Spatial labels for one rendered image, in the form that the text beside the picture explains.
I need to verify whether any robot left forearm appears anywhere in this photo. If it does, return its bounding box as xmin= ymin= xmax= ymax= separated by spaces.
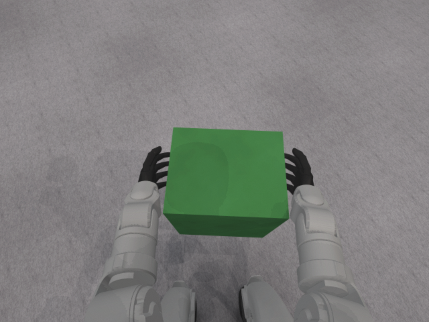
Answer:
xmin=84 ymin=180 xmax=162 ymax=322

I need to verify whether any left robot upper arm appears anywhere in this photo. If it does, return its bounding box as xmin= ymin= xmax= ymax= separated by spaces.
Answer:
xmin=85 ymin=284 xmax=164 ymax=322

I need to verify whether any robot right shin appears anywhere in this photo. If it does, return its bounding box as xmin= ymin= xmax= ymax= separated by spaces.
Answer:
xmin=246 ymin=275 xmax=263 ymax=322

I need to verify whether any robot right hand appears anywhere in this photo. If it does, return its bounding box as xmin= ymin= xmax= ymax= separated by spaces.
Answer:
xmin=284 ymin=148 xmax=314 ymax=195

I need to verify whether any right robot upper arm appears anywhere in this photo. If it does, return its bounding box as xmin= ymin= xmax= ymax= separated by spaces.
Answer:
xmin=294 ymin=291 xmax=373 ymax=322

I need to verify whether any left robot thigh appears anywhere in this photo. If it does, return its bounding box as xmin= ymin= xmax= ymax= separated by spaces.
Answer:
xmin=161 ymin=287 xmax=196 ymax=322

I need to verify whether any carton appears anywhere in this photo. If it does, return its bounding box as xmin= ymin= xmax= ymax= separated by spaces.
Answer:
xmin=163 ymin=127 xmax=289 ymax=237

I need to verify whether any robot right forearm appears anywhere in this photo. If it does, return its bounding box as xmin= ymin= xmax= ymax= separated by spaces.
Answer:
xmin=290 ymin=184 xmax=369 ymax=312

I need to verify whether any robot left hand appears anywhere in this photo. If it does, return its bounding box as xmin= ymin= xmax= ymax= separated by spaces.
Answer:
xmin=138 ymin=146 xmax=170 ymax=189

